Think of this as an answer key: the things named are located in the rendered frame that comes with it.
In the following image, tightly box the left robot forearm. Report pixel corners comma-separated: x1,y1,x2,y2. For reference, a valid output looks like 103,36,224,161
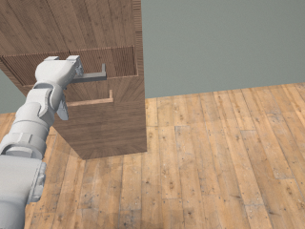
0,80,64,160

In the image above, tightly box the handle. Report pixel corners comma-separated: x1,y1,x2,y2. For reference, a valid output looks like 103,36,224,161
66,98,114,110
70,63,107,84

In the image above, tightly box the drawer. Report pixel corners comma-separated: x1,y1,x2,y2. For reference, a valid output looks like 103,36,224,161
0,45,137,86

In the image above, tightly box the left robot upper arm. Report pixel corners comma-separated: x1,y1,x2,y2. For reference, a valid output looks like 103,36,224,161
0,155,47,229

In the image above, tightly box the robot left hand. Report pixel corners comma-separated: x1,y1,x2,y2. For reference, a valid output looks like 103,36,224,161
35,55,84,120

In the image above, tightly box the cabinet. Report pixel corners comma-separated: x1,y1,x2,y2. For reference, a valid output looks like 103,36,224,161
0,0,148,160

